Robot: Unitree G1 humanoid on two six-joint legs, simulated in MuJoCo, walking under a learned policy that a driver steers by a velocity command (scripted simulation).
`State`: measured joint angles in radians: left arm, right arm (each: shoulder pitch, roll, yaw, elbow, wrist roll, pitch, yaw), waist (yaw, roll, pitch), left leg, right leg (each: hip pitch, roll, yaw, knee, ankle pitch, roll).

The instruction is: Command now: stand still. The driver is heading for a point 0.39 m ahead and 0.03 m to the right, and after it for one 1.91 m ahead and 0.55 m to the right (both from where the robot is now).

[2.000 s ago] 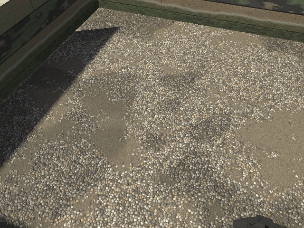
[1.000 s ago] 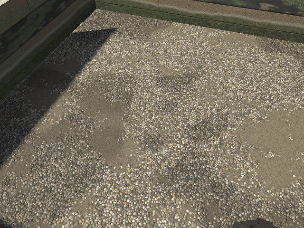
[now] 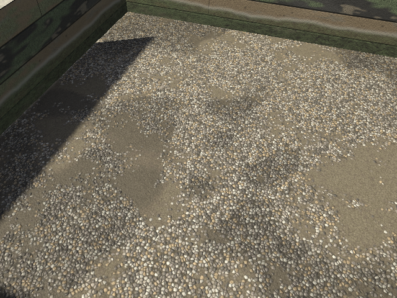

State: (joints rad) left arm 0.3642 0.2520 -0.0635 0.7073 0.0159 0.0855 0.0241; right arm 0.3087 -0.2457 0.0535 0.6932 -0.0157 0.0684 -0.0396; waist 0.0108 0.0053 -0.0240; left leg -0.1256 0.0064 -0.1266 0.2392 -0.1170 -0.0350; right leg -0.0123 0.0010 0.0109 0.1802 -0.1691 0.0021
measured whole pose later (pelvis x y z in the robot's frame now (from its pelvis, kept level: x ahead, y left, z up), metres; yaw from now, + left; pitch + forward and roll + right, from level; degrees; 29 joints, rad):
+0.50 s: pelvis +0.00 +0.00 +0.00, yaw +0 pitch +0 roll +0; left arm 0.42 0.21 -0.07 0.79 0.02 0.09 0.06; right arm 0.37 -0.21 0.04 0.78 -0.01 0.05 -0.05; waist 0.01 0.00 -0.02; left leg -0.11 0.00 -0.12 0.21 -0.10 -0.03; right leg -0.01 -0.01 0.02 0.18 -0.17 0.01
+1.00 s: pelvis +0.00 +0.01 +0.00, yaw +0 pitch -1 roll +0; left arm 0.21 0.24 -0.13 0.57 0.08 0.07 0.04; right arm 0.15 -0.23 0.12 0.53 -0.06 0.03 -0.01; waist 0.02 0.00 -0.01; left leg -0.15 -0.01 -0.11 0.31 -0.15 -0.02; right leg -0.05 -0.01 0.03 0.27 -0.22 0.02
